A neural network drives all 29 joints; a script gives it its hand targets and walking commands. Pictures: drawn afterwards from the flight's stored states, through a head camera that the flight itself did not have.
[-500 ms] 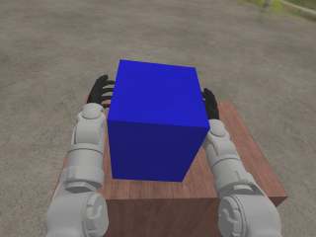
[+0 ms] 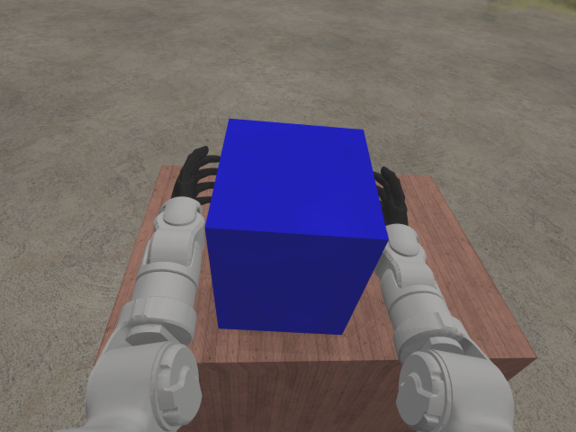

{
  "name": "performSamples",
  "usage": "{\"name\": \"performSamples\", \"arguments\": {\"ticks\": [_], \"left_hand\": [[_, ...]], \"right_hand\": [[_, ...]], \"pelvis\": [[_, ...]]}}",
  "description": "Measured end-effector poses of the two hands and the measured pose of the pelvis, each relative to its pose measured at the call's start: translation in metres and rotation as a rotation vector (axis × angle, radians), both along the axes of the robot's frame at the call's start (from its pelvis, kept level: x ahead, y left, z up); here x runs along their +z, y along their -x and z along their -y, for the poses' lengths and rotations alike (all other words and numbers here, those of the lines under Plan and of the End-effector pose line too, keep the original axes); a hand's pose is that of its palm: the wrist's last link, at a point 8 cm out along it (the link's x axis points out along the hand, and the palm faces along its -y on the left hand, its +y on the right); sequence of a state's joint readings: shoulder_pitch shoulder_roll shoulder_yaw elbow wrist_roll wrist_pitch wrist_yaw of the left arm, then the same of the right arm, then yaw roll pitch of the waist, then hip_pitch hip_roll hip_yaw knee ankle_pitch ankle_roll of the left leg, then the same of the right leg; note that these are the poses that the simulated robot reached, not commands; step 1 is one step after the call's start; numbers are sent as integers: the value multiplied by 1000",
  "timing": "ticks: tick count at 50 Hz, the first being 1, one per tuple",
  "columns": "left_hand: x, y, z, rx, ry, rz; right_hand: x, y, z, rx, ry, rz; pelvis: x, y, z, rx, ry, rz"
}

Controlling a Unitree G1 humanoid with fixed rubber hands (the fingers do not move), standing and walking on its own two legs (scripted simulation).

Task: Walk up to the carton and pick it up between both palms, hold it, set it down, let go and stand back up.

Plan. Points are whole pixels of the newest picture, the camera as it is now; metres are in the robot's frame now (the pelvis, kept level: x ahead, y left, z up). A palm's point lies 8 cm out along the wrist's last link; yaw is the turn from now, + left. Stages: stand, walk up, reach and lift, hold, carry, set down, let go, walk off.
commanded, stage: set down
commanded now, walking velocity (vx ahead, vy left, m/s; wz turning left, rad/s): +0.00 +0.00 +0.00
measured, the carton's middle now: (288, 232) +0.42 +0.00 +0.09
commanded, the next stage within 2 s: none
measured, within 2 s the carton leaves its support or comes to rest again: rests again in 1.40 s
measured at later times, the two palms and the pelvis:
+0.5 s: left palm (187, 213) +0.42 +0.15 +0.11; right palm (380, 230) +0.42 -0.14 +0.10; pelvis +0.01 +0.00 +0.00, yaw -1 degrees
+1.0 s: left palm (200, 223) +0.43 +0.14 +0.08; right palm (382, 237) +0.43 -0.15 +0.08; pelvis +0.01 +0.00 +0.00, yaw -2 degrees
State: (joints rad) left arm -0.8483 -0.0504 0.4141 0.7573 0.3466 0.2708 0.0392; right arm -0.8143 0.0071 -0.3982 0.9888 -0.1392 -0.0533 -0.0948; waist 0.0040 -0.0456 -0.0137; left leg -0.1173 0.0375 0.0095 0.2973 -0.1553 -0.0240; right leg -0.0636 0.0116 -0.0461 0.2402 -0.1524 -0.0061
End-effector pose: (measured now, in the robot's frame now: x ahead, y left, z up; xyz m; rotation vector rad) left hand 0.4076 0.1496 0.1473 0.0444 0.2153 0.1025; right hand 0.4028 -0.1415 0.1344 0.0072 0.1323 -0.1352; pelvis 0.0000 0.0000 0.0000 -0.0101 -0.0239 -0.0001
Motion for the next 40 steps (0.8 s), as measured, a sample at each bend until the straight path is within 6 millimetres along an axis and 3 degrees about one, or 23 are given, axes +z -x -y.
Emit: {"name": "performSamples", "arguments": {"ticks": [18,32,40], "left_hand": [[-27,-7,-11,18,10,-27],[-36,-16,6,-1,24,-52],[-51,-20,9,-6,40,-76]], "right_hand": [[-21,-13,-11,24,8,-23],[-30,-13,6,1,11,-42],[-37,-17,10,2,23,-60]], "pelvis": [[0,-7,-3,-7,0,-56],[0,-8,-1,-20,-4,-93],[0,-8,1,-30,-10,-123]]}}
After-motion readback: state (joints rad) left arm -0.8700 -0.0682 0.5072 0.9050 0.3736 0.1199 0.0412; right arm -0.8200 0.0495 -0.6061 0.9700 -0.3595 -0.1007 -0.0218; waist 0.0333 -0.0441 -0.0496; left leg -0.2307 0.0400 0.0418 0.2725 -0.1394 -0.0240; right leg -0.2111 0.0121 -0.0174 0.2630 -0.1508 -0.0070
